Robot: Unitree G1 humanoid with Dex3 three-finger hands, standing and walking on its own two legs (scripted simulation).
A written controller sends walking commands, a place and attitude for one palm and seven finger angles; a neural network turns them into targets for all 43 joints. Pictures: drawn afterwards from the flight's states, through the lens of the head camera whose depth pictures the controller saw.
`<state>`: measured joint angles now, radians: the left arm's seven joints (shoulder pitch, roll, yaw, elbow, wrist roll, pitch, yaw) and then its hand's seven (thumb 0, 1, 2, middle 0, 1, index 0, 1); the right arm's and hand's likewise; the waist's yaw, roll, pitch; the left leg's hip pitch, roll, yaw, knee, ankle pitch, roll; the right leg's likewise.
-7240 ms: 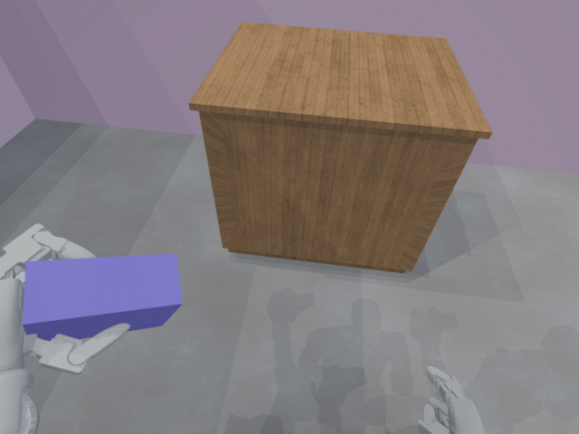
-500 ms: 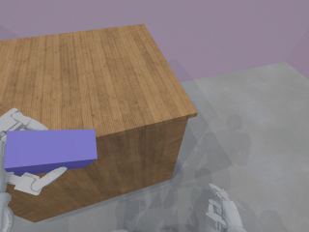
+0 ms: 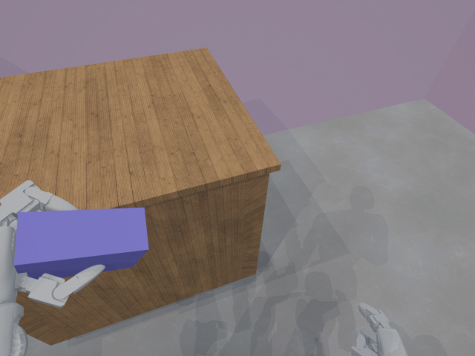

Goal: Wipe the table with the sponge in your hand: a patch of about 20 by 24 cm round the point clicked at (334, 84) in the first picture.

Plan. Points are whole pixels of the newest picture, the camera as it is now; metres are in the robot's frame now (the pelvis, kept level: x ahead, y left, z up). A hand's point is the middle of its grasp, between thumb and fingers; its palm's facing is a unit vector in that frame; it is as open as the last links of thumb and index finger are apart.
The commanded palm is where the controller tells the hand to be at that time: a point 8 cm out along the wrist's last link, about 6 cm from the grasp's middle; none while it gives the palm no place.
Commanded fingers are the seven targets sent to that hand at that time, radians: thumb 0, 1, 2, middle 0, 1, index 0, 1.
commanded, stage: come to a stop and stand still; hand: left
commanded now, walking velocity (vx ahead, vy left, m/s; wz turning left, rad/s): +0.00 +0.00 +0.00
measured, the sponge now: (104, 242) +0.23 +0.19 +0.14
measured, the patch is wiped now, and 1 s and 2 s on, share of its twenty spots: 0.00 0.00 0.00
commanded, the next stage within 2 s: look again from close up in 0.20 s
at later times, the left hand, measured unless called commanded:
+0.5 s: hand (15, 220) +0.23 +0.29 +0.18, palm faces +0.41 -0.84 -0.36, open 9.9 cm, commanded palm +0.16 +0.31 +0.18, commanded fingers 0.00 0.10 1.30 -1.20 -1.60 -1.20 -1.60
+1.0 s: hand (23, 197) +0.29 +0.32 +0.15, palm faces +0.37 -0.85 -0.36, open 9.9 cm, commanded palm +0.23 +0.36 +0.18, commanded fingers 0.00 0.10 1.30 -1.20 -1.60 -1.20 -1.60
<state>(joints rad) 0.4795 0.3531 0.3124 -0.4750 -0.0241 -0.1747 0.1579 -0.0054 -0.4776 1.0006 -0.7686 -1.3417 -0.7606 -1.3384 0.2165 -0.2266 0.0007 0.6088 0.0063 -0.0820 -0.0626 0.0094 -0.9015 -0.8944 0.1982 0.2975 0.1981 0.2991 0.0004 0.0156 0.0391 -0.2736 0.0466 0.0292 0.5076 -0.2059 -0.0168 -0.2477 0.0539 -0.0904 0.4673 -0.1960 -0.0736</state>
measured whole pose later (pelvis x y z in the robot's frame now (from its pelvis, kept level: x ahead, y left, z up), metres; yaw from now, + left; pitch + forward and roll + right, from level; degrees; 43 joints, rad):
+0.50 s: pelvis -0.01 +0.04 +0.00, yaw -2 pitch -1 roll -1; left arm 0.33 0.38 0.39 -0.36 -0.05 -0.24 0.12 -0.01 -0.48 1.00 -0.77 -1.34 -0.76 -1.34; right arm 0.23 -0.23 0.01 0.60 0.01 -0.15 -0.02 0.01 -0.90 -0.89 0.20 0.30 0.20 0.30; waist 0.02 0.00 0.06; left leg -0.26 -0.01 0.03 0.47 -0.18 0.04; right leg -0.24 0.03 -0.04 0.41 -0.15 -0.02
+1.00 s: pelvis +0.06 +0.08 +0.00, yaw -1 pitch +0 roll -2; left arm 0.39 0.36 0.34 -0.43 -0.01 -0.22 0.09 -0.01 -0.48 1.00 -0.77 -1.34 -0.76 -1.34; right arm 0.17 -0.17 0.04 0.56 -0.01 -0.13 -0.01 0.01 -0.90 -0.89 0.20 0.30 0.20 0.30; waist 0.03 -0.03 0.02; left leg -0.23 -0.07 0.04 0.57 -0.34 0.10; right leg -0.23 -0.01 -0.01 0.55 -0.31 -0.02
